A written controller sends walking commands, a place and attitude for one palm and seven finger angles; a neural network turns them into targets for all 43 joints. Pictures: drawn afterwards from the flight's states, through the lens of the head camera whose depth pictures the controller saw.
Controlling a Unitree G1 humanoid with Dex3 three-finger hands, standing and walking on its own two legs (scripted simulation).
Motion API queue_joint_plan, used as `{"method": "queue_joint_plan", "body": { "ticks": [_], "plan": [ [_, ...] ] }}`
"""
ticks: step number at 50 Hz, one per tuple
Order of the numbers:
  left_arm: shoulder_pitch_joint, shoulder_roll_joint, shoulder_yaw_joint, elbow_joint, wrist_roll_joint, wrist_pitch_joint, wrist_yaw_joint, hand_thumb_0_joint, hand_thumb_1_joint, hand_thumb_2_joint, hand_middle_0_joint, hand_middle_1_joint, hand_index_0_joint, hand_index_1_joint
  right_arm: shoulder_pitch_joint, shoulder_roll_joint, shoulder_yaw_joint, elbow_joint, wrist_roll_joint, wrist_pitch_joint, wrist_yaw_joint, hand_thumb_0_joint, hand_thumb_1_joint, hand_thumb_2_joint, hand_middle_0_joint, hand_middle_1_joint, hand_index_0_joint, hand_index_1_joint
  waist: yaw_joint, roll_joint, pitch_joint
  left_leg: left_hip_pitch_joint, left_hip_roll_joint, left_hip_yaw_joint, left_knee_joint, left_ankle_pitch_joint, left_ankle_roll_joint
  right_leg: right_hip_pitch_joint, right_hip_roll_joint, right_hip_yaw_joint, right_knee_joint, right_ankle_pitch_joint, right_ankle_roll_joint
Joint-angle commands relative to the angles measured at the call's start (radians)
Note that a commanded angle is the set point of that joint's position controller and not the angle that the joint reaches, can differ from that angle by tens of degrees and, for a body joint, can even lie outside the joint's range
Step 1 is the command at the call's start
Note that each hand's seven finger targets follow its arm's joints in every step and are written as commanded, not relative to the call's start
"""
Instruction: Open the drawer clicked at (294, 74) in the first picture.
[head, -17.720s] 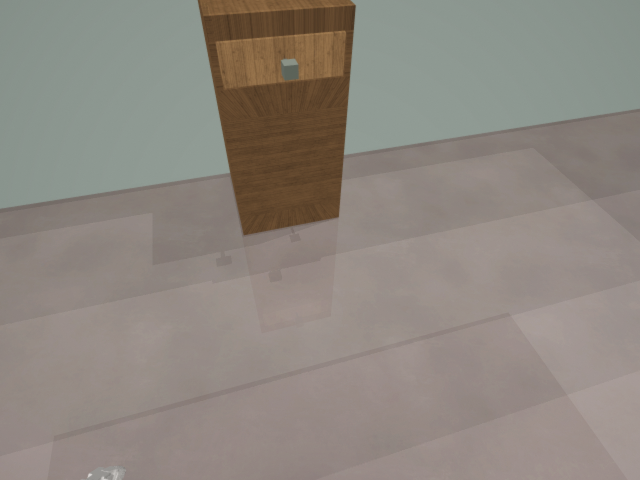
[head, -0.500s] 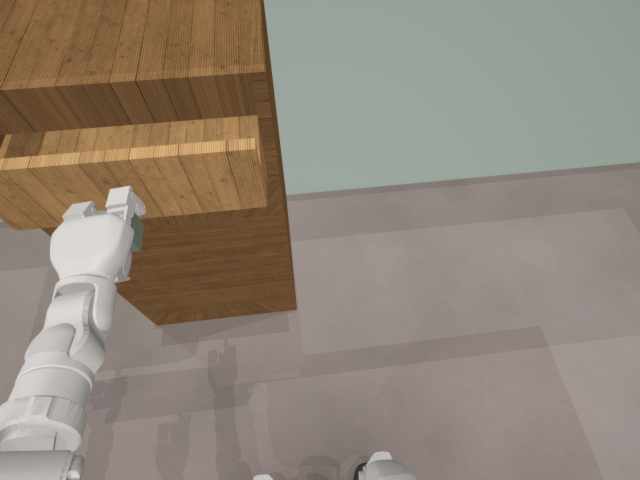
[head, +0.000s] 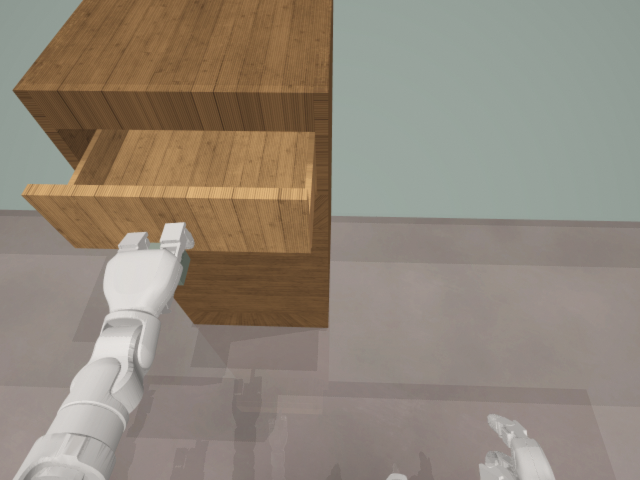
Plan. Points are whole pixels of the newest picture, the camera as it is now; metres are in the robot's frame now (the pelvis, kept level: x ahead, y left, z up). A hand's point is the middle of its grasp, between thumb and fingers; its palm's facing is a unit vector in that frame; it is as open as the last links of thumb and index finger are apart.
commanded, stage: pull the drawer open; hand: left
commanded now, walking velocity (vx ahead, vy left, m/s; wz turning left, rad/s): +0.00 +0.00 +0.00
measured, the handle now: (171, 251) +0.41 +0.25 +0.00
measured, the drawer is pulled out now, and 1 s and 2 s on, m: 0.13 0.30 0.30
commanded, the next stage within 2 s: open the thumb to release the handle in 1.14 s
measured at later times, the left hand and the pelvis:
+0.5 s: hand (148, 342) +0.28 +0.25 -0.02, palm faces -0.02 -0.06 -1.00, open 8.4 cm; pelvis +0.00 -0.01 +0.00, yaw -4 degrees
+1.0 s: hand (122, 435) +0.17 +0.24 -0.01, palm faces -0.05 -0.08 -1.00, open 8.2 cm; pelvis +0.00 -0.01 -0.01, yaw -3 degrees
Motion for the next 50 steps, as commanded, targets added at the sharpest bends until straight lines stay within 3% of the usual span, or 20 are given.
{"method": "queue_joint_plan", "body": {
  "ticks": [1,3,4,5,6,9,12,14,20,21,24,25,31,32,38,39,43,45,48,50],
  "plan": [
    [-0.303,0.255,0.128,-0.153,-0.012,-0.012,0.019,0.0,0.9,0.9,-0.4,-1.35,-0.4,-1.35,0.093,-0.147,-0.048,-0.07,0.001,-0.021,-0.028,0.0,-0.9,-0.9,0.2,0.3,0.2,0.3,-0.029,-0.001,-0.363,0.169,-0.014,0.004,-0.057,0.634,0.003,0.262,0.033,0.017,-0.04,0.489,-0.029],
    [-0.326,0.258,0.125,-0.138,-0.009,-0.037,0.016,0.0,0.9,0.9,-0.4,-1.35,-0.4,-1.35,0.092,-0.143,-0.047,-0.07,0.001,-0.022,-0.031,0.0,-0.9,-0.9,0.2,0.3,0.2,0.3,-0.029,0.007,-0.364,0.14,-0.021,0.008,-0.062,0.571,0.005,0.264,0.031,0.024,-0.041,0.467,-0.03],
    [-0.291,0.257,0.135,-0.137,-0.012,-0.047,0.015,0.0,0.9,0.9,-0.4,-1.35,-0.4,-1.35,0.092,-0.144,-0.05,-0.073,-0.002,-0.023,-0.03,0.0,-0.9,-0.9,0.2,0.3,0.2,0.3,-0.016,0.016,-0.373,0.136,-0.022,0.012,-0.066,0.578,0.006,0.278,0.032,0.026,-0.041,0.472,-0.033],
    [-0.229,0.284,0.167,-0.137,-0.012,-0.055,0.017,0.0,0.9,0.9,-0.4,-1.35,-0.4,-1.35,0.089,-0.143,-0.05,-0.076,-0.002,-0.024,-0.027,0.0,-0.9,-0.9,0.2,0.3,0.2,0.3,0.005,0.006,-0.383,0.126,-0.022,0.012,-0.069,0.58,0.007,0.297,0.032,0.031,-0.036,0.475,-0.034],
    [-0.173,0.258,0.154,-0.159,-0.021,-0.061,0.016,0.0,0.9,0.9,-0.4,-1.35,-0.4,-1.35,0.081,-0.139,-0.051,-0.09,0.0,-0.025,-0.024,0.0,-0.9,-0.9,0.2,0.3,0.2,0.3,0.011,0.021,-0.387,0.123,-0.024,0.02,-0.072,0.58,0.009,0.317,0.03,0.037,-0.041,0.499,-0.034],
    [-0.005,0.283,0.206,-0.215,-0.045,-0.074,0.018,0.0,0.9,0.9,-0.4,-1.35,-0.4,-1.35,0.062,-0.144,-0.051,-0.111,0.002,-0.03,-0.015,0.0,-0.9,-0.9,0.2,0.3,0.2,0.3,0.041,0.011,-0.39,0.087,-0.022,0.018,-0.09,0.576,0.009,0.374,0.027,0.048,-0.04,0.517,-0.037],
    [0.174,0.237,0.199,-0.324,-0.064,-0.08,0.029,0.0,0.9,0.9,-0.4,-1.35,-0.4,-1.35,0.045,-0.139,-0.056,-0.138,0.006,-0.045,-0.005,0.0,-0.9,-0.9,0.2,0.3,0.2,0.3,0.048,0.014,-0.373,0.103,-0.015,0.024,-0.099,0.584,0.008,0.372,0.028,0.048,-0.048,0.523,-0.034],
    [0.271,0.262,0.245,-0.364,-0.075,-0.077,0.044,0.0,0.9,0.9,-0.4,-1.35,-0.4,-1.35,0.03,-0.146,-0.057,-0.137,0.004,-0.051,-0.001,0.0,-0.9,-0.9,0.2,0.3,0.2,0.3,0.052,-0.019,-0.357,0.084,-0.012,0.02,-0.101,0.575,0.006,0.383,0.029,0.05,-0.044,0.527,-0.034],
    [0.492,0.217,0.245,-0.532,-0.067,-0.043,0.104,0.0,0.9,0.9,-0.4,-1.35,-0.4,-1.35,0.004,-0.147,-0.063,-0.15,0.0,-0.074,0.015,0.0,-0.9,-0.9,0.2,0.3,0.2,0.3,0.051,0.043,-0.328,0.133,-0.002,0.019,-0.09,0.606,-0.006,0.314,0.03,0.044,-0.03,0.486,-0.038],
    [0.49,0.204,0.232,-0.555,-0.069,-0.036,0.112,0.0,0.9,0.9,-0.4,-1.35,-0.4,-1.35,0.003,-0.151,-0.064,-0.146,0.0,-0.078,0.017,0.0,-0.9,-0.9,0.2,0.3,0.2,0.3,0.039,0.037,-0.317,0.139,0.0,0.017,-0.087,0.594,-0.009,0.296,0.031,0.038,-0.029,0.473,-0.037],
    [0.557,0.212,0.251,-0.601,-0.063,-0.015,0.136,0.0,0.9,0.9,-0.4,-1.35,-0.4,-1.35,-0.014,-0.151,-0.061,-0.149,-0.005,-0.082,0.019,0.0,-0.9,-0.9,0.2,0.3,0.2,0.3,0.042,0.034,-0.316,0.148,0.0,0.011,-0.073,0.616,-0.011,0.287,0.033,0.035,-0.015,0.474,-0.04],
    [0.559,0.185,0.227,-0.609,-0.061,-0.008,0.141,0.0,0.9,0.9,-0.4,-1.35,-0.4,-1.35,-0.019,-0.148,-0.061,-0.149,-0.005,-0.085,0.021,0.0,-0.9,-0.9,0.2,0.3,0.2,0.3,0.033,0.035,-0.306,0.153,0.0,0.015,-0.07,0.601,-0.011,0.276,0.031,0.035,-0.018,0.474,-0.036],
    [0.697,0.179,0.237,-0.686,-0.056,0.011,0.157,0.0,0.9,0.9,-0.4,-1.35,-0.4,-1.35,-0.066,-0.13,-0.046,-0.165,-0.005,-0.095,0.024,0.0,-0.9,-0.9,0.2,0.3,0.2,0.3,0.055,0.043,-0.272,0.183,0.001,0.006,-0.06,0.634,-0.019,0.262,0.033,0.031,-0.004,0.474,-0.037],
    [0.723,0.153,0.216,-0.697,-0.056,0.012,0.155,0.0,0.9,0.9,-0.4,-1.35,-0.4,-1.35,-0.075,-0.126,-0.042,-0.171,-0.005,-0.097,0.026,0.0,-0.9,-0.9,0.2,0.3,0.2,0.3,0.056,0.042,-0.262,0.185,0.0,0.006,-0.058,0.64,-0.019,0.256,0.033,0.03,-0.004,0.474,-0.037],
    [0.795,0.129,0.195,-0.759,-0.052,0.002,0.144,0.0,0.9,0.9,-0.4,-1.35,-0.4,-1.35,-0.107,-0.11,-0.026,-0.194,-0.01,-0.099,0.033,0.0,-0.9,-0.9,0.2,0.3,0.2,0.3,0.062,0.029,-0.216,0.197,-0.001,0.001,-0.052,0.614,-0.018,0.227,0.036,0.03,-0.004,0.432,-0.037],
    [0.819,0.152,0.22,-0.775,-0.054,-0.004,0.145,0.0,0.9,0.9,-0.4,-1.35,-0.4,-1.35,-0.111,-0.112,-0.024,-0.199,-0.011,-0.098,0.031,0.0,-0.9,-0.9,0.2,0.3,0.2,0.3,0.07,0.032,-0.221,0.196,-0.001,-0.001,-0.051,0.628,-0.019,0.236,0.036,0.036,0.0,0.445,-0.039],
    [0.928,0.134,0.207,-0.82,-0.051,-0.028,0.141,0.0,0.9,0.9,-0.4,-1.35,-0.4,-1.35,-0.117,-0.098,-0.015,-0.211,-0.018,-0.103,0.042,0.0,-0.9,-0.9,0.2,0.3,0.2,0.3,0.086,0.036,-0.226,0.202,-0.006,0.001,-0.03,0.648,-0.018,0.235,0.034,0.048,0.013,0.475,-0.038],
    [0.986,0.155,0.234,-0.849,-0.049,-0.042,0.148,0.0,0.9,0.9,-0.4,-1.35,-0.4,-1.35,-0.119,-0.099,-0.01,-0.214,-0.021,-0.102,0.047,0.0,-0.9,-0.9,0.2,0.3,0.2,0.3,0.097,0.054,-0.231,0.208,-0.003,-0.002,-0.022,0.681,-0.025,0.226,0.034,0.064,0.025,0.491,-0.041],
    [1.061,0.14,0.218,-0.893,-0.051,-0.054,0.157,0.0,0.9,0.9,-0.4,-1.35,-0.4,-1.35,-0.12,-0.102,-0.01,-0.223,-0.026,-0.099,0.061,0.0,-0.9,-0.9,0.2,0.3,0.2,0.3,0.096,0.048,-0.216,0.193,-0.002,-0.003,-0.001,0.682,-0.025,0.199,0.033,0.075,0.037,0.496,-0.041],
    [1.03,0.165,0.244,-0.902,-0.043,-0.057,0.173,0.0,0.9,0.9,-0.4,-1.35,-0.4,-1.35,-0.122,-0.107,-0.008,-0.224,-0.032,-0.091,0.06,0.0,-0.9,-0.9,0.2,0.3,0.2,0.3,0.09,0.054,-0.213,0.179,-0.004,-0.011,0.006,0.653,-0.03,0.167,0.038,0.081,0.049,0.457,-0.044]
  ]
}}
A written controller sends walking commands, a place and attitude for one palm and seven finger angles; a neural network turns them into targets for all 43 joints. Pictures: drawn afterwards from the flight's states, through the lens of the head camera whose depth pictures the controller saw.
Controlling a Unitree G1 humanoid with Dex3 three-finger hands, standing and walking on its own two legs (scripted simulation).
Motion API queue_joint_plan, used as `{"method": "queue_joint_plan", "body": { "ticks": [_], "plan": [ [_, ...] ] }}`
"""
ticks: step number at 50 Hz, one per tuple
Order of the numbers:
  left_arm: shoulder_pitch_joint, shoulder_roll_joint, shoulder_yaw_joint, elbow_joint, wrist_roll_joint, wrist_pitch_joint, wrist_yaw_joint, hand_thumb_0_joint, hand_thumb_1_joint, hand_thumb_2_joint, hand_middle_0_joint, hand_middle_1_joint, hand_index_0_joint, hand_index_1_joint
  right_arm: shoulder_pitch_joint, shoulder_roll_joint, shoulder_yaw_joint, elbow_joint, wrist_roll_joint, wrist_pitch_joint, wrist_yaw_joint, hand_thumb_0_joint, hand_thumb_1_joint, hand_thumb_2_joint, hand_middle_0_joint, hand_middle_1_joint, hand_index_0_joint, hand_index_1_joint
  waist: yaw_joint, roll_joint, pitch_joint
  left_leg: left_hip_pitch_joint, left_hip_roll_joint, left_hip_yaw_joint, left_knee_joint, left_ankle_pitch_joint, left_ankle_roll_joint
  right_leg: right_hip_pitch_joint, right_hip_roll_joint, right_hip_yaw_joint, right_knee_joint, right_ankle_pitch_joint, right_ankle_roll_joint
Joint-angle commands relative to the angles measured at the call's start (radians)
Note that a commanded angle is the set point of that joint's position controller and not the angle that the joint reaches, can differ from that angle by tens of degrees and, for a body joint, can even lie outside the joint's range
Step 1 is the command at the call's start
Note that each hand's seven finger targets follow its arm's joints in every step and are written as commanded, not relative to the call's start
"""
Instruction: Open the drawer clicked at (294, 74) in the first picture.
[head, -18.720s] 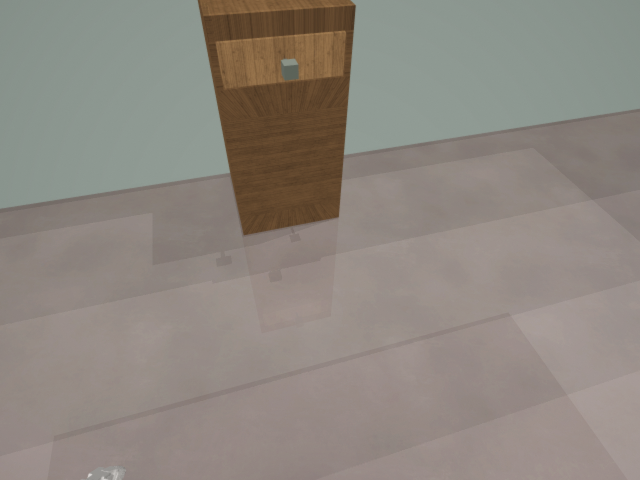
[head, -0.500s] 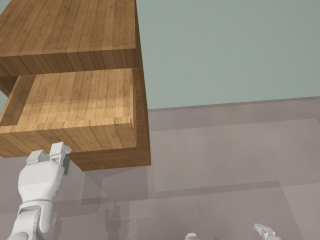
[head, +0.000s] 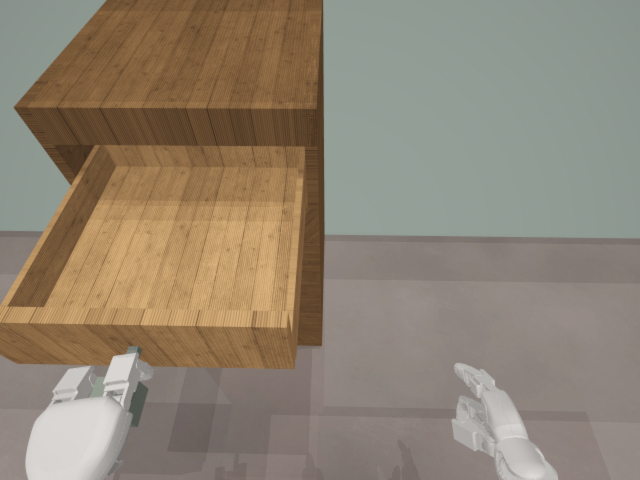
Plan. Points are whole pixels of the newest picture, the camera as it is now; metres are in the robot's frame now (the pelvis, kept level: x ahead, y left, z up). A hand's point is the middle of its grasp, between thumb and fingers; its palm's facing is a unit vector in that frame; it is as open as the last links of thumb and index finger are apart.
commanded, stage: pull the drawer open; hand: left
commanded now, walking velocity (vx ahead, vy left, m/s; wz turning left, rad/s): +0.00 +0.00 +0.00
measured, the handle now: (123, 383) +0.22 +0.26 +0.01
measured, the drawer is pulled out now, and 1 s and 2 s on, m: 0.30 0.30 0.30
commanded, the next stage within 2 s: open the thumb to release the handle in 0.14 s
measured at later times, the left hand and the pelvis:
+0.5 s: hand (109, 434) +0.16 +0.26 +0.00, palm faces +0.03 -0.02 -1.00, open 8.6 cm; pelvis -0.03 -0.01 -0.01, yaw +1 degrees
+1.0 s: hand (108, 435) +0.16 +0.26 +0.00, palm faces +0.02 -0.03 -1.00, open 13.9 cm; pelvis -0.04 -0.02 +0.00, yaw +2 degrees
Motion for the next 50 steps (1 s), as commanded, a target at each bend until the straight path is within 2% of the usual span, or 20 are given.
{"method": "queue_joint_plan", "body": {
  "ticks": [1,4,6,9,10,11,12,13,15,16,19,26,32,36,39,41,42,45,48,50],
  "plan": [
    [0.19,0.17,0.159,-0.248,0.005,-0.017,0.093,0.0,0.9,0.9,-0.4,-1.35,-0.4,-1.35,-0.046,-0.134,-0.054,-0.133,-0.01,-0.035,-0.006,0.0,-0.9,-0.9,0.2,0.3,0.2,0.3,0.055,0.085,-0.199,0.113,-0.025,-0.056,-0.034,0.704,-0.018,0.128,0.013,0.028,-0.031,0.495,-0.035],
    [0.235,0.189,0.184,-0.261,0.0,-0.021,0.106,0.0,0.9,0.9,-0.4,-1.35,-0.4,-1.35,-0.044,-0.14,-0.056,-0.143,-0.012,-0.032,-0.007,0.0,-0.9,-0.9,0.2,0.3,0.2,0.3,0.066,0.089,-0.25,0.101,-0.026,-0.056,-0.02,0.715,-0.022,0.144,0.012,0.039,-0.017,0.516,-0.037],
    [0.217,0.192,0.19,-0.247,0.001,-0.016,0.113,0.0,0.9,0.9,-0.4,-1.35,-0.4,-1.35,-0.039,-0.141,-0.059,-0.136,-0.012,-0.027,-0.006,0.0,-0.9,-0.9,0.2,0.3,0.2,0.3,0.055,0.061,-0.231,0.079,-0.031,-0.056,-0.015,0.675,-0.019,0.133,0.011,0.043,-0.013,0.513,-0.037],
    [0.232,0.21,0.224,-0.229,-0.008,-0.007,0.126,0.0,0.9,0.9,-0.4,-1.35,-0.4,-1.35,-0.049,-0.143,-0.061,-0.137,-0.009,-0.021,-0.015,0.0,-0.9,-0.9,0.2,0.3,0.2,0.3,0.059,0.049,-0.237,0.045,-0.034,-0.055,-0.017,0.638,-0.01,0.16,0.009,0.044,-0.013,0.522,-0.037],
    [0.227,0.198,0.21,-0.225,-0.006,-0.003,0.129,0.0,0.9,0.9,-0.4,-1.35,-0.4,-1.35,-0.046,-0.142,-0.061,-0.135,-0.011,-0.022,-0.013,0.0,-0.9,-0.9,0.2,0.3,0.2,0.3,0.056,0.048,-0.239,0.048,-0.037,-0.056,-0.016,0.632,-0.011,0.148,0.009,0.05,-0.01,0.514,-0.038],
    [0.211,0.19,0.199,-0.224,-0.008,0.001,0.129,0.0,0.9,0.9,-0.4,-1.35,-0.4,-1.35,-0.044,-0.144,-0.065,-0.133,-0.01,-0.021,-0.015,0.0,-0.9,-0.9,0.2,0.3,0.2,0.3,0.049,0.046,-0.233,0.044,-0.037,-0.055,-0.016,0.612,-0.009,0.145,0.008,0.045,-0.014,0.505,-0.037],
    [-0.072,0.192,0.167,-0.212,0.008,0.007,0.131,0.0,0.9,0.9,-0.4,-1.35,-0.4,-1.35,-0.051,-0.158,-0.067,-0.101,-0.015,-0.016,-0.024,0.0,-0.9,-0.9,0.2,0.3,0.2,0.3,-0.019,0.025,-0.202,0.025,-0.041,-0.062,0.001,0.529,-0.006,0.066,0.007,0.048,-0.017,0.449,-0.033],
    [-0.082,0.212,0.21,-0.189,0.014,0.002,0.138,0.0,0.83,0.87,-0.395,-1.342,-0.395,-1.342,-0.036,-0.151,-0.078,-0.106,-0.019,-0.021,-0.037,0.0,-0.9,-0.9,0.2,0.3,0.2,0.3,0.006,0.033,-0.234,0.02,-0.042,-0.055,-0.005,0.493,0.001,0.099,0.005,0.035,-0.018,0.428,-0.031],
    [-0.048,0.215,0.219,-0.128,0.011,0.016,0.145,0.0,0.69,0.81,-0.385,-1.327,-0.385,-1.327,-0.031,-0.148,-0.079,-0.098,-0.012,-0.027,-0.05,0.0,-0.9,-0.9,0.2,0.3,0.2,0.3,0.016,0.03,-0.26,0.028,-0.046,-0.051,-0.016,0.475,-0.001,0.118,0.007,0.031,-0.025,0.407,-0.034],
    [-0.069,0.201,0.199,-0.134,0.0,0.02,0.142,0.0,0.62,0.78,-0.38,-1.32,-0.38,-1.32,-0.028,-0.151,-0.083,-0.098,-0.008,-0.028,-0.056,0.0,-0.9,-0.9,0.2,0.3,0.2,0.3,0.007,0.026,-0.26,0.031,-0.048,-0.049,-0.017,0.464,0.0,0.122,0.007,0.03,-0.033,0.414,-0.032],
    [-0.092,0.209,0.195,-0.123,-0.023,0.045,0.131,0.0,0.41,0.69,-0.365,-1.298,-0.365,-1.298,-0.041,-0.153,-0.081,-0.094,0.003,-0.031,-0.07,0.0,-0.9,-0.9,0.2,0.3,0.2,0.3,0.009,0.027,-0.269,0.031,-0.049,-0.047,-0.044,0.443,0.005,0.171,0.002,0.019,-0.053,0.413,-0.029],
    [-0.154,0.191,0.142,-0.037,-0.026,0.072,0.071,0.0,-0.08,0.48,-0.33,-1.245,-0.33,-1.245,-0.073,-0.144,-0.063,-0.089,0.019,-0.04,-0.093,0.0,-0.9,-0.9,0.2,0.3,0.2,0.3,0.013,-0.009,-0.139,0.0,-0.053,-0.038,-0.117,0.291,0.015,0.19,-0.001,0.008,-0.129,0.262,-0.023],
    [-0.224,0.205,0.128,-0.003,-0.016,0.05,0.02,0.0,-0.5,0.3,-0.3,-1.2,-0.3,-1.2,-0.075,-0.139,-0.053,-0.091,0.02,-0.055,-0.103,0.0,-0.9,-0.9,0.2,0.3,0.2,0.3,0.02,-0.002,-0.105,0.001,-0.063,-0.032,-0.149,0.233,0.018,0.214,-0.006,0.032,-0.178,0.185,-0.019],
    [-0.25,0.218,0.144,0.029,-0.014,0.018,0.002,0.0,-0.5,0.3,-0.3,-1.2,-0.3,-1.2,-0.071,-0.134,-0.054,-0.084,0.02,-0.062,-0.108,0.0,-0.9,-0.9,0.2,0.3,0.2,0.3,0.023,-0.001,-0.092,-0.005,-0.067,-0.028,-0.154,0.219,0.019,0.221,-0.01,0.047,-0.195,0.171,-0.019],
    [-0.25,0.228,0.164,0.021,-0.011,-0.008,0.006,0.0,-0.5,0.3,-0.3,-1.2,-0.3,-1.2,-0.068,-0.135,-0.06,-0.082,0.016,-0.069,-0.107,0.0,-0.9,-0.9,0.2,0.3,0.2,0.3,0.032,0.023,-0.134,0.008,-0.068,-0.028,-0.149,0.25,0.016,0.235,-0.01,0.051,-0.185,0.209,-0.022],
    [-0.244,0.203,0.147,0.024,-0.012,-0.017,0.012,0.0,-0.5,0.3,-0.3,-1.2,-0.3,-1.2,-0.065,-0.133,-0.064,-0.08,0.017,-0.073,-0.102,0.0,-0.9,-0.9,0.2,0.3,0.2,0.3,0.027,0.016,-0.131,0.007,-0.067,-0.029,-0.142,0.259,0.015,0.22,-0.009,0.044,-0.177,0.224,-0.021],
    [-0.253,0.152,0.096,0.017,-0.016,-0.018,0.015,0.0,-0.5,0.3,-0.3,-1.2,-0.3,-1.2,-0.066,-0.132,-0.063,-0.085,0.014,-0.077,-0.097,0.0,-0.9,-0.9,0.2,0.3,0.2,0.3,0.015,0.002,-0.123,0.004,-0.067,-0.028,-0.137,0.253,0.015,0.202,-0.009,0.037,-0.174,0.218,-0.018],
    [-0.318,0.211,0.141,0.031,-0.001,-0.023,0.033,0.0,-0.5,0.3,-0.3,-1.2,-0.3,-1.2,-0.059,-0.141,-0.067,-0.073,0.009,-0.081,-0.1,0.0,-0.9,-0.9,0.2,0.3,0.2,0.3,0.015,-0.012,-0.151,-0.007,-0.066,-0.035,-0.126,0.252,0.017,0.192,-0.009,0.038,-0.158,0.211,-0.019],
    [-0.35,0.19,0.117,0.045,0.007,-0.013,0.041,0.0,-0.5,0.3,-0.3,-1.2,-0.3,-1.2,-0.051,-0.141,-0.072,-0.065,0.011,-0.082,-0.099,0.0,-0.9,-0.9,0.2,0.3,0.2,0.3,0.007,-0.01,-0.171,-0.002,-0.066,-0.033,-0.113,0.263,0.016,0.182,-0.009,0.033,-0.148,0.232,-0.019],
    [-0.369,0.206,0.125,0.051,0.004,-0.004,0.043,0.0,-0.5,0.3,-0.3,-1.2,-0.3,-1.2,-0.05,-0.144,-0.072,-0.061,0.012,-0.078,-0.103,0.0,-0.9,-0.9,0.2,0.3,0.2,0.3,0.007,-0.003,-0.188,0.0,-0.066,-0.032,-0.113,0.268,0.017,0.19,-0.01,0.031,-0.145,0.24,-0.018]
  ]
}}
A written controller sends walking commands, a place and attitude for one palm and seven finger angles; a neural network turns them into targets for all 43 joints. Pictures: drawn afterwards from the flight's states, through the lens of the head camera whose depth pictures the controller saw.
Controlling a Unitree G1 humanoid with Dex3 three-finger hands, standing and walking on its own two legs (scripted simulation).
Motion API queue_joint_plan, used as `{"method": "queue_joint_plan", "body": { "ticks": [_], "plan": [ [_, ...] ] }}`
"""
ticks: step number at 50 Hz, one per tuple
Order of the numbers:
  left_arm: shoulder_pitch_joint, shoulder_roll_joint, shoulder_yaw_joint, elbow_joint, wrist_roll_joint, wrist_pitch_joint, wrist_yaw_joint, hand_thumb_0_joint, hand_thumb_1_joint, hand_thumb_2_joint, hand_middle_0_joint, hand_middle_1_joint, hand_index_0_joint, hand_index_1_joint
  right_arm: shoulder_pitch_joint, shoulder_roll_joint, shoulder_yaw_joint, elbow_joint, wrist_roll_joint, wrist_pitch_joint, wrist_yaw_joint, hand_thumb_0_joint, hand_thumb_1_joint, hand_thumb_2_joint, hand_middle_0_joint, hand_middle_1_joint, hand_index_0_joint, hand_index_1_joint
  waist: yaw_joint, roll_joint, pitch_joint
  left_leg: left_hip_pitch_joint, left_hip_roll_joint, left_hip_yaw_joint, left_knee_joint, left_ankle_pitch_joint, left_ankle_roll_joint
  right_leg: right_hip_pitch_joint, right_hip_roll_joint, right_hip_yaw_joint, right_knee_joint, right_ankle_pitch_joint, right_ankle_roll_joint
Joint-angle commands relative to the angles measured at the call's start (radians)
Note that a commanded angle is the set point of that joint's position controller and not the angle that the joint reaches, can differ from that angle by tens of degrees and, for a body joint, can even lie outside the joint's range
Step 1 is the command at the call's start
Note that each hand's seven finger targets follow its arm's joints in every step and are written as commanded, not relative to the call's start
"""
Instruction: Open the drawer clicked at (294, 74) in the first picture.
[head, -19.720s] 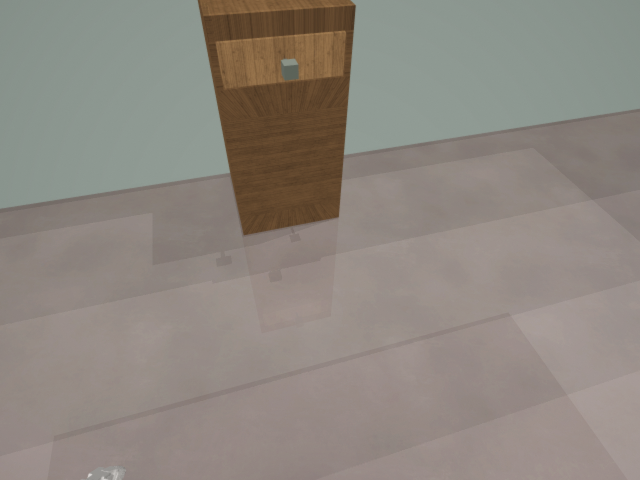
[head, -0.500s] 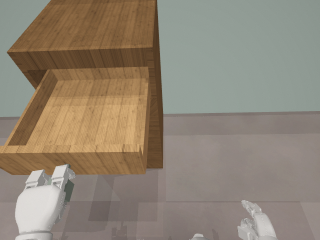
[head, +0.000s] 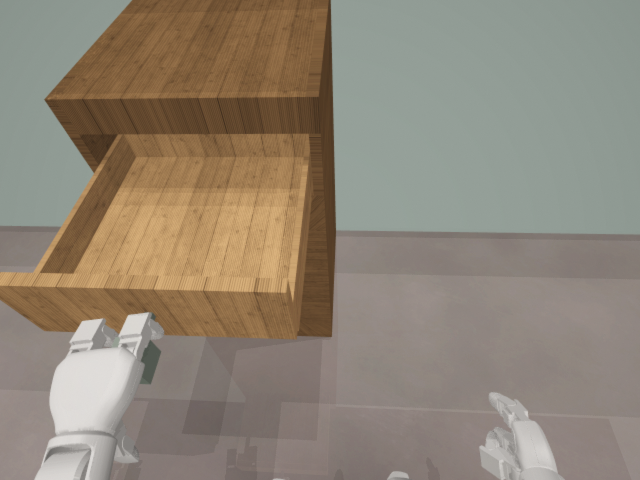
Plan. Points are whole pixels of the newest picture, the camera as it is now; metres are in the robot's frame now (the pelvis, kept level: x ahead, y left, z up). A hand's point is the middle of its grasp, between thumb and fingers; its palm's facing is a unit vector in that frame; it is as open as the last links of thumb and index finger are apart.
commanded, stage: lift the hand off the handle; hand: left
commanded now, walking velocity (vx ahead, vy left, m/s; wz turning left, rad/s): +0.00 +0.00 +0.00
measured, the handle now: (139, 344) +0.27 +0.27 +0.01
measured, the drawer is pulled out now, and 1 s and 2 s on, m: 0.30 0.30 0.30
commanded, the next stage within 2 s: draw the hand back to the body in 1.44 s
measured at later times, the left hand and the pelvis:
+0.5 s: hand (112, 360) +0.23 +0.27 +0.04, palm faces +0.05 -0.04 -1.00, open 13.6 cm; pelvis +0.01 +0.01 +0.02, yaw +0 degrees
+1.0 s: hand (72, 338) +0.23 +0.28 +0.11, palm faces +0.07 -0.04 -1.00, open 13.8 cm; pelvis +0.02 +0.01 +0.04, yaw +1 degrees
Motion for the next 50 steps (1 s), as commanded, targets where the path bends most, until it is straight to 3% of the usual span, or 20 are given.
{"method": "queue_joint_plan", "body": {
  "ticks": [1,5,10,12,15,18,21,25,28,30,33,34,35,36,38,41,44,45,48,50],
  "plan": [
    [-0.121,0.2,0.119,-0.149,-0.004,0.025,0.043,0.0,-0.5,0.3,-0.3,-1.2,-0.3,-1.2,-0.097,-0.106,-0.032,-0.138,0.005,-0.049,-0.017,0.0,-0.9,-0.9,0.2,0.3,0.2,0.3,-0.004,-0.037,-0.203,0.013,-0.047,-0.001,-0.098,0.188,0.033,0.193,0.009,0.049,-0.14,0.171,0.002],
    [-0.173,0.217,0.116,-0.151,-0.001,0.032,0.04,0.0,-0.5,0.3,-0.3,-1.2,-0.3,-1.2,-0.097,-0.105,-0.028,-0.136,0.006,-0.046,-0.025,0.0,-0.9,-0.9,0.2,0.3,0.2,0.3,0.004,0.002,-0.228,0.032,-0.047,0.001,-0.107,0.196,0.033,0.197,0.008,0.044,-0.14,0.164,0.0],
    [-0.172,0.231,0.123,-0.194,-0.025,0.047,0.025,0.0,-0.5,0.3,-0.3,-1.2,-0.3,-1.2,-0.104,-0.103,-0.022,-0.145,0.011,-0.042,-0.029,0.0,-0.9,-0.9,0.2,0.3,0.2,0.3,0.013,-0.005,-0.249,0.056,-0.045,-0.002,-0.134,0.222,0.033,0.255,0.008,0.041,-0.155,0.189,0.001],
    [-0.165,0.225,0.114,-0.211,-0.032,0.055,0.015,0.0,-0.5,0.3,-0.3,-1.2,-0.3,-1.2,-0.113,-0.1,-0.019,-0.147,0.015,-0.042,-0.031,0.0,-0.9,-0.9,0.2,0.3,0.2,0.3,0.012,0.013,-0.221,0.072,-0.044,-0.003,-0.15,0.226,0.031,0.256,0.009,0.037,-0.17,0.186,0.0],
    [-0.159,0.2,0.09,-0.244,-0.043,0.068,-0.005,0.0,-0.5,0.3,-0.3,-1.2,-0.3,-1.2,-0.117,-0.1,-0.015,-0.155,0.017,-0.041,-0.029,0.0,-0.9,-0.9,0.2,0.3,0.2,0.3,0.012,-0.007,-0.213,0.103,-0.039,-0.005,-0.174,0.251,0.032,0.277,0.008,0.031,-0.187,0.201,0.001],
    [-0.161,0.214,0.094,-0.261,-0.049,0.075,-0.028,0.0,-0.5,0.3,-0.3,-1.2,-0.3,-1.2,-0.122,-0.101,-0.013,-0.154,0.018,-0.04,-0.029,0.0,-0.9,-0.9,0.2,0.3,0.2,0.3,0.011,-0.015,-0.186,0.125,-0.037,-0.005,-0.197,0.255,0.031,0.295,0.007,0.026,-0.208,0.198,0.004],
    [-0.135,0.199,0.079,-0.3,-0.053,0.078,-0.053,0.0,-0.5,0.3,-0.3,-1.2,-0.3,-1.2,-0.126,-0.098,-0.012,-0.157,0.019,-0.039,-0.024,0.0,-0.9,-0.9,0.2,0.3,0.2,0.3,0.022,0.009,-0.178,0.164,-0.034,-0.006,-0.222,0.286,0.029,0.316,0.007,0.023,-0.223,0.214,0.001],
    [-0.143,0.23,0.097,-0.324,-0.057,0.085,-0.086,0.0,-0.5,0.3,-0.3,-1.2,-0.3,-1.2,-0.141,-0.098,-0.003,-0.161,0.02,-0.03,-0.024,0.0,-0.9,-0.9,0.2,0.3,0.2,0.3,0.027,-0.012,-0.14,0.175,-0.037,-0.006,-0.251,0.287,0.03,0.346,0.005,0.026,-0.25,0.213,0.005],
    [-0.113,0.219,0.087,-0.369,-0.062,0.083,-0.11,0.0,-0.5,0.3,-0.3,-1.2,-0.3,-1.2,-0.139,-0.094,-0.008,-0.162,0.02,-0.031,-0.016,0.0,-0.9,-0.9,0.2,0.3,0.2,0.3,0.04,0.022,-0.156,0.219,-0.036,-0.005,-0.271,0.333,0.025,0.382,0.007,0.024,-0.263,0.248,0.001],
    [-0.102,0.201,0.067,-0.413,-0.072,0.083,-0.129,0.0,-0.5,0.3,-0.3,-1.2,-0.3,-1.2,-0.142,-0.092,-0.002,-0.169,0.019,-0.03,-0.01,0.0,-0.9,-0.9,0.2,0.3,0.2,0.3,0.038,0.011,-0.156,0.241,-0.034,-0.008,-0.279,0.359,0.026,0.393,0.005,0.021,-0.271,0.264,0.005],
    [-0.103,0.235,0.096,-0.422,-0.073,0.086,-0.154,0.0,-0.5,0.3,-0.3,-1.2,-0.3,-1.2,-0.148,-0.093,-0.001,-0.163,0.018,-0.022,-0.008,0.0,-0.9,-0.9,0.2,0.3,0.2,0.3,0.042,-0.014,-0.11,0.244,-0.033,-0.01,-0.302,0.357,0.025,0.408,0.008,0.023,-0.295,0.268,0.005],
    [-0.08,0.242,0.108,-0.433,-0.072,0.089,-0.16,0.0,-0.5,0.3,-0.3,-1.2,-0.3,-1.2,-0.153,-0.094,-0.001,-0.166,0.016,-0.018,-0.006,0.0,-0.9,-0.9,0.2,0.3,0.2,0.3,0.052,-0.012,-0.12,0.256,-0.033,-0.008,-0.308,0.376,0.025,0.429,0.009,0.029,-0.303,0.282,0.003],
    [-0.075,0.216,0.078,-0.464,-0.073,0.089,-0.167,0.0,-0.5,0.3,-0.3,-1.2,-0.3,-1.2,-0.153,-0.09,0.006,-0.177,0.015,-0.02,-0.002,0.0,-0.9,-0.9,0.2,0.3,0.2,0.3,0.053,0.008,-0.125,0.264,-0.034,-0.007,-0.312,0.382,0.027,0.434,0.003,0.023,-0.3,0.285,0.006],
    [-0.069,0.241,0.106,-0.46,-0.083,0.092,-0.175,0.0,-0.5,0.3,-0.3,-1.2,-0.3,-1.2,-0.154,-0.089,0.003,-0.167,0.019,-0.016,-0.003,0.0,-0.9,-0.9,0.2,0.3,0.2,0.3,0.053,0.001,-0.102,0.266,-0.033,-0.008,-0.323,0.383,0.025,0.446,0.007,0.026,-0.314,0.292,0.004],
    [-0.066,0.234,0.097,-0.49,-0.083,0.094,-0.188,0.0,-0.5,0.3,-0.3,-1.2,-0.3,-1.2,-0.157,-0.089,0.006,-0.174,0.016,-0.013,0.0,0.0,-0.9,-0.9,0.2,0.3,0.2,0.3,0.058,-0.002,-0.112,0.282,-0.032,-0.007,-0.332,0.403,0.025,0.465,0.004,0.022,-0.321,0.31,0.007],
    [-0.086,0.25,0.107,-0.513,-0.097,0.1,-0.209,0.0,-0.5,0.3,-0.3,-1.2,-0.3,-1.2,-0.163,-0.09,0.01,-0.168,0.019,-0.007,0.0,0.0,-0.9,-0.9,0.2,0.3,0.2,0.3,0.053,0.016,-0.088,0.303,-0.031,-0.006,-0.35,0.405,0.025,0.476,0.005,0.023,-0.347,0.311,0.006],
    [-0.129,0.274,0.121,-0.506,-0.106,0.107,-0.237,0.0,-0.5,0.3,-0.3,-1.2,-0.3,-1.2,-0.174,-0.094,0.018,-0.167,0.02,0.0,-0.006,0.0,-0.9,-0.9,0.2,0.3,0.2,0.3,0.05,-0.003,-0.065,0.311,-0.032,-0.005,-0.371,0.382,0.027,0.491,0.005,0.027,-0.376,0.291,0.01],
    [-0.162,0.256,0.092,-0.518,-0.106,0.101,-0.245,0.0,-0.5,0.3,-0.3,-1.2,-0.3,-1.2,-0.168,-0.087,0.024,-0.171,0.018,-0.004,-0.005,0.0,-0.9,-0.9,0.2,0.3,0.2,0.3,0.045,-0.004,-0.072,0.319,-0.035,-0.003,-0.37,0.376,0.033,0.487,-0.002,0.019,-0.376,0.281,0.015],
    [-0.16,0.3,0.13,-0.511,-0.122,0.097,-0.274,0.0,-0.5,0.3,-0.3,-1.2,-0.3,-1.2,-0.165,-0.092,0.019,-0.161,0.02,-0.003,-0.012,0.0,-0.9,-0.9,0.2,0.3,0.2,0.3,0.061,-0.014,-0.096,0.34,-0.037,-0.002,-0.389,0.399,0.034,0.537,-0.002,0.018,-0.394,0.311,0.016],
    [-0.183,0.297,0.12,-0.537,-0.131,0.093,-0.293,0.0,-0.5,0.3,-0.3,-1.2,-0.3,-1.2,-0.172,-0.091,0.03,-0.168,0.021,-0.004,-0.012,0.0,-0.9,-0.9,0.2,0.3,0.2,0.3,0.057,0.021,-0.098,0.353,-0.034,-0.005,-0.398,0.421,0.032,0.549,-0.007,0.015,-0.398,0.322,0.015]
  ]
}}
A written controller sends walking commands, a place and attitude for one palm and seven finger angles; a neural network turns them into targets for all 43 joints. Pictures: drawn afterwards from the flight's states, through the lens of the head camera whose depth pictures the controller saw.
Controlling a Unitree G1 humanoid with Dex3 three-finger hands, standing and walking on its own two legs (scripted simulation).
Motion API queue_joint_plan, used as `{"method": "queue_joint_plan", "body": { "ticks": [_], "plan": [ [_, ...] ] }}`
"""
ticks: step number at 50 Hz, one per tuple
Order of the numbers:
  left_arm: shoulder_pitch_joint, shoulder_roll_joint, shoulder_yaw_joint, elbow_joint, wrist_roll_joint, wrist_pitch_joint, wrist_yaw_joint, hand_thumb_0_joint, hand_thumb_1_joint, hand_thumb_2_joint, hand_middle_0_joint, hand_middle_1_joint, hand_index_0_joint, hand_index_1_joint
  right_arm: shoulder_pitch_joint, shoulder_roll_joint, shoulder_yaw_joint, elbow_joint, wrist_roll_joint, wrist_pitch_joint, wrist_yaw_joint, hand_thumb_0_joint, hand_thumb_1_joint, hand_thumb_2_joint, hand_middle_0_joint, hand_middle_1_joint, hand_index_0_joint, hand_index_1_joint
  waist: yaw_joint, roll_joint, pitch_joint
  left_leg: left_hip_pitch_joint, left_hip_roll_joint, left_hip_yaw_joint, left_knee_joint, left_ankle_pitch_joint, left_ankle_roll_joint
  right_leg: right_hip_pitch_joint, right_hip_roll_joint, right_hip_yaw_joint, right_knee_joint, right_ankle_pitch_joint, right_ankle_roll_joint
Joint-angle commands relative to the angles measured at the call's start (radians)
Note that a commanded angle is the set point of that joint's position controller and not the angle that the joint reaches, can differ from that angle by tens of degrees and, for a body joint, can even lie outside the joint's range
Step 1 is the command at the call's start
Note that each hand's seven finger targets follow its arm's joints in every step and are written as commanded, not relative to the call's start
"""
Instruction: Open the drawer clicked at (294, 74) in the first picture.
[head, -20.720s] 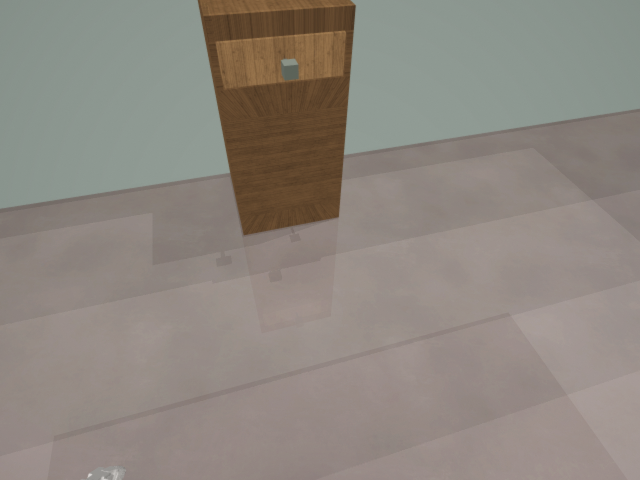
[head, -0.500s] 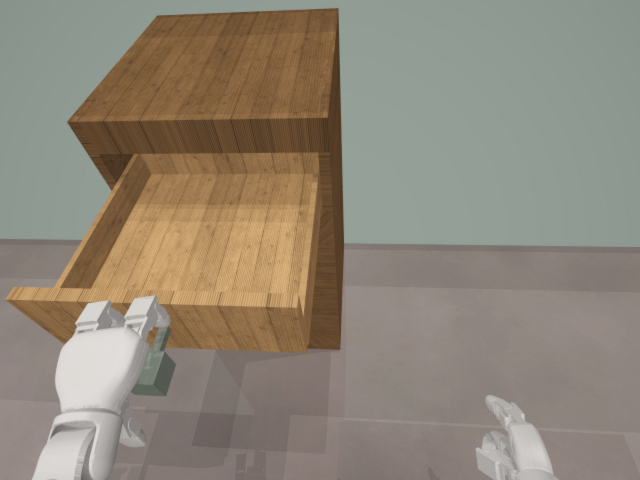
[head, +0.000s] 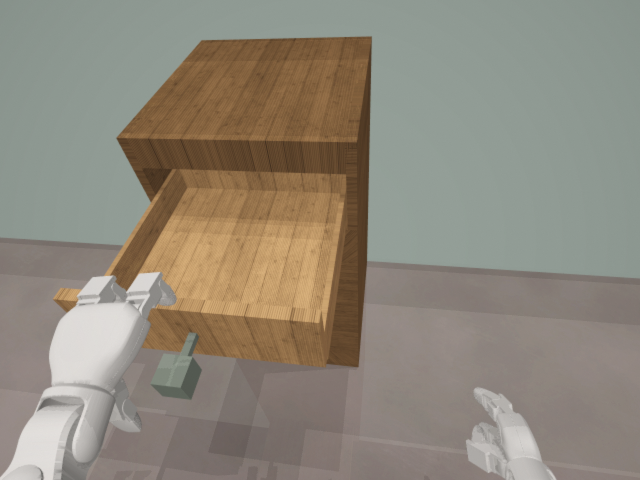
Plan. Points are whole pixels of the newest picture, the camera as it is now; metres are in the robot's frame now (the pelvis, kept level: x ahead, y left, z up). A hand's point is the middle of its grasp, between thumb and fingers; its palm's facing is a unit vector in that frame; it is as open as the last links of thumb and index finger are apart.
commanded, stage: lift the hand off the handle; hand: left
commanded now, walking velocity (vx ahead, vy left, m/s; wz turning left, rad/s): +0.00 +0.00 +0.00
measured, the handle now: (183, 361) +0.25 +0.26 -0.03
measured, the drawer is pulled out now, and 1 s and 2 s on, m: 0.30 0.30 0.30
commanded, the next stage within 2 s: draw the hand back to the body in 0.44 s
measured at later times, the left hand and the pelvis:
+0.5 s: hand (113, 325) +0.22 +0.26 +0.13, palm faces +0.08 -0.06 -0.99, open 13.9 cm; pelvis -0.01 +0.01 +0.01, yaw +0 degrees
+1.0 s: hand (100, 345) +0.20 +0.27 +0.12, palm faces +0.05 -0.05 -1.00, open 13.8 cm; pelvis -0.01 +0.00 +0.01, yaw +0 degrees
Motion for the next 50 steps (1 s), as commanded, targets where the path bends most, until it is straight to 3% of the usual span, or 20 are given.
{"method": "queue_joint_plan", "body": {
  "ticks": [1,7,9,11,15,19,20,22,24,25,26,30,34,37,39,40,42,45,49,50],
  "plan": [
    [-0.162,0.209,0.146,-0.217,-0.024,-0.004,-0.002,0.0,-0.5,0.3,-0.3,-1.2,-0.3,-1.2,-0.143,-0.101,-0.03,-0.15,0.005,-0.05,-0.015,0.0,-0.9,-0.9,0.2,0.3,0.2,0.3,-0.011,-0.027,-0.159,-0.002,-0.021,0.013,-0.093,0.311,0.015,0.186,0.007,0.027,-0.106,0.231,-0.006],
    [-0.151,0.224,0.154,-0.282,-0.039,0.003,-0.041,0.0,-0.5,0.3,-0.3,-1.2,-0.3,-1.2,-0.142,-0.11,-0.023,-0.166,0.007,-0.049,-0.005,0.0,-0.9,-0.9,0.2,0.3,0.2,0.3,0.006,-0.031,-0.185,0.023,-0.016,0.009,-0.127,0.365,0.013,0.241,0.003,0.014,-0.12,0.266,-0.003],
    [-0.111,0.261,0.204,-0.284,-0.052,0.023,-0.049,0.0,-0.5,0.3,-0.3,-1.2,-0.3,-1.2,-0.159,-0.116,-0.02,-0.171,0.015,-0.045,-0.002,0.0,-0.9,-0.9,0.2,0.3,0.2,0.3,0.014,-0.029,-0.177,0.028,-0.008,0.004,-0.138,0.38,0.01,0.263,0.009,0.025,-0.131,0.282,-0.006],
    [-0.157,0.246,0.182,-0.281,-0.062,0.029,-0.064,0.0,-0.5,0.3,-0.3,-1.2,-0.3,-1.2,-0.156,-0.112,-0.019,-0.16,0.019,-0.036,0.0,0.0,-0.9,-0.9,0.2,0.3,0.2,0.3,0.0,-0.032,-0.127,0.014,-0.009,0.006,-0.159,0.354,0.009,0.249,0.006,0.012,-0.144,0.249,-0.006],
    [-0.224,0.247,0.164,-0.316,-0.068,0.037,-0.09,0.0,-0.5,0.3,-0.3,-1.2,-0.3,-1.2,-0.153,-0.11,-0.01,-0.171,0.023,-0.041,0.005,0.0,-0.9,-0.9,0.2,0.3,0.2,0.3,-0.002,-0.021,-0.16,0.045,-0.01,0.005,-0.173,0.345,0.013,0.264,0.002,0.003,-0.157,0.215,-0.004],
    [-0.178,0.261,0.187,-0.276,-0.087,0.054,-0.122,0.0,-0.5,0.3,-0.3,-1.2,-0.3,-1.2,-0.174,-0.12,-0.012,-0.169,0.034,-0.038,0.007,0.0,-0.9,-0.9,0.2,0.3,0.2,0.3,0.001,-0.033,-0.112,0.042,-0.006,0.001,-0.189,0.328,0.01,0.264,0.014,0.014,-0.181,0.206,-0.004],
    [-0.19,0.221,0.142,-0.266,-0.084,0.051,-0.134,0.0,-0.5,0.3,-0.3,-1.2,-0.3,-1.2,-0.154,-0.111,-0.007,-0.165,0.03,-0.038,0.01,0.0,-0.9,-0.9,0.2,0.3,0.2,0.3,-0.005,-0.067,-0.111,0.038,-0.009,0.01,-0.191,0.327,0.013,0.26,0.006,-0.003,-0.177,0.197,-0.001],
    [-0.239,0.218,0.119,-0.287,-0.09,0.04,-0.146,0.0,-0.5,0.3,-0.3,-1.2,-0.3,-1.2,-0.158,-0.12,-0.014,-0.165,0.029,-0.036,0.009,0.0,-0.9,-0.9,0.2,0.3,0.2,0.3,-0.012,-0.036,-0.09,0.038,-0.011,0.009,-0.204,0.299,0.013,0.246,0.009,-0.001,-0.189,0.176,-0.001],
    [-0.24,0.24,0.145,-0.291,-0.082,0.038,-0.146,0.0,-0.5,0.3,-0.3,-1.2,-0.3,-1.2,-0.176,-0.12,-0.009,-0.173,0.033,-0.043,0.008,0.0,-0.9,-0.9,0.2,0.3,0.2,0.3,-0.004,-0.019,-0.109,0.043,-0.006,0.003,-0.203,0.284,0.013,0.255,0.018,0.012,-0.194,0.157,-0.003],
    [-0.289,0.224,0.115,-0.288,-0.069,0.026,-0.145,0.0,-0.5,0.3,-0.3,-1.2,-0.3,-1.2,-0.156,-0.109,0.0,-0.167,0.025,-0.046,0.009,0.0,-0.9,-0.9,0.2,0.3,0.2,0.3,-0.01,-0.041,-0.12,0.046,-0.011,0.005,-0.203,0.282,0.015,0.252,0.007,-0.003,-0.191,0.142,-0.003],
    [-0.294,0.263,0.155,-0.253,-0.068,0.019,-0.138,0.0,-0.5,0.3,-0.3,-1.2,-0.3,-1.2,-0.151,-0.116,-0.012,-0.149,0.026,-0.043,0.005,0.0,-0.9,-0.9,0.2,0.3,0.2,0.3,-0.012,-0.046,-0.099,0.033,-0.009,0.002,-0.21,0.269,0.012,0.245,0.014,0.0,-0.197,0.132,-0.005],
    [-0.326,0.258,0.155,-0.284,-0.05,-0.008,-0.114,0.0,-0.5,0.3,-0.3,-1.2,-0.3,-1.2,-0.155,-0.104,-0.004,-0.158,0.021,-0.057,0.008,0.0,-0.9,-0.9,0.2,0.3,0.2,0.3,0.005,0.002,-0.172,0.057,-0.017,0.001,-0.198,0.302,0.012,0.274,0.006,0.005,-0.186,0.154,-0.01],
    [-0.254,0.292,0.215,-0.268,-0.068,0.008,-0.101,0.0,-0.5,0.3,-0.3,-1.2,-0.3,-1.2,-0.176,-0.113,-0.011,-0.161,0.029,-0.053,0.011,0.0,-0.9,-0.9,0.2,0.3,0.2,0.3,0.015,0.003,-0.153,0.042,-0.014,0.0,-0.197,0.316,0.008,0.286,0.016,0.024,-0.189,0.192,-0.011],
    [-0.203,0.265,0.191,-0.263,-0.082,0.024,-0.112,0.0,-0.5,0.3,-0.3,-1.2,-0.3,-1.2,-0.161,-0.115,-0.015,-0.157,0.029,-0.044,0.015,0.0,-0.9,-0.9,0.2,0.3,0.2,0.3,0.009,-0.029,-0.133,0.03,-0.017,0.013,-0.199,0.319,0.01,0.283,0.008,0.01,-0.184,0.207,-0.005],
    [-0.176,0.286,0.22,-0.273,-0.09,0.036,-0.12,0.0,-0.5,0.3,-0.3,-1.2,-0.3,-1.2,-0.181,-0.12,-0.012,-0.169,0.036,-0.045,0.016,0.0,-0.9,-0.9,0.2,0.3,0.2,0.3,0.008,-0.039,-0.123,0.029,-0.011,0.006,-0.195,0.313,0.01,0.279,0.015,0.023,-0.188,0.202,-0.005],
    [-0.185,0.244,0.169,-0.285,-0.093,0.035,-0.13,0.0,-0.5,0.3,-0.3,-1.2,-0.3,-1.2,-0.163,-0.114,-0.006,-0.17,0.03,-0.045,0.017,0.0,-0.9,-0.9,0.2,0.3,0.2,0.3,0.001,-0.04,-0.143,0.038,-0.016,0.014,-0.192,0.312,0.014,0.283,0.001,0.009,-0.183,0.198,-0.001],
    [-0.167,0.282,0.204,-0.277,-0.102,0.028,-0.135,0.0,-0.5,0.3,-0.3,-1.2,-0.3,-1.2,-0.16,-0.125,-0.013,-0.167,0.031,-0.043,0.009,0.0,-0.9,-0.9,0.2,0.3,0.2,0.3,0.0,-0.052,-0.107,0.024,-0.016,0.013,-0.196,0.283,0.015,0.268,0.005,0.011,-0.19,0.178,0.002],
    [-0.177,0.29,0.215,-0.32,-0.106,0.004,-0.134,0.0,-0.5,0.3,-0.3,-1.2,-0.3,-1.2,-0.153,-0.123,-0.006,-0.177,0.028,-0.054,0.002,0.0,-0.9,-0.9,0.2,0.3,0.2,0.3,-0.003,-0.042,-0.151,0.05,-0.015,0.013,-0.177,0.281,0.018,0.267,-0.002,0.013,-0.19,0.166,0.006],
    [-0.127,0.305,0.252,-0.336,-0.117,-0.023,-0.113,0.0,-0.5,0.3,-0.3,-1.2,-0.3,-1.2,-0.166,-0.129,-0.014,-0.177,0.029,-0.065,-0.006,0.0,-0.9,-0.9,0.2,0.3,0.2,0.3,0.0,-0.023,-0.12,0.047,-0.011,0.002,-0.167,0.274,0.012,0.24,0.009,0.026,-0.199,0.161,0.004],
    [-0.129,0.304,0.25,-0.35,-0.112,-0.033,-0.105,0.0,-0.5,0.3,-0.3,-1.2,-0.3,-1.2,-0.145,-0.125,-0.01,-0.177,0.023,-0.066,-0.004,0.0,-0.9,-0.9,0.2,0.3,0.2,0.3,0.003,-0.025,-0.147,0.049,-0.014,0.007,-0.166,0.283,0.013,0.25,-0.003,0.012,-0.189,0.16,0.005]
  ]
}}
